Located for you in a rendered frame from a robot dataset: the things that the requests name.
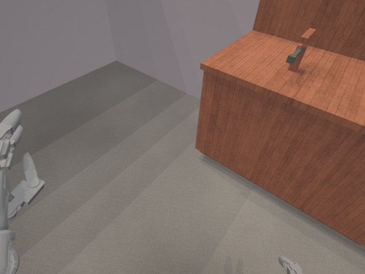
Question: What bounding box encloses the robot left forearm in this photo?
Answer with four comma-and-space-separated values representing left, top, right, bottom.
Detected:
0, 229, 20, 274

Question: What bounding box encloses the counter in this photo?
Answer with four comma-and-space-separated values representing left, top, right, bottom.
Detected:
195, 0, 365, 247

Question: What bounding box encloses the tap lever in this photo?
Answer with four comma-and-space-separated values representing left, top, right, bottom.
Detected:
286, 47, 303, 64

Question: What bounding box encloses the left robot hand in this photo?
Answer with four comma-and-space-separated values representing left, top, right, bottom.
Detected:
0, 109, 44, 231

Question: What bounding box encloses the right robot hand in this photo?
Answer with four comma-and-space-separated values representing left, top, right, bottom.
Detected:
278, 256, 302, 274

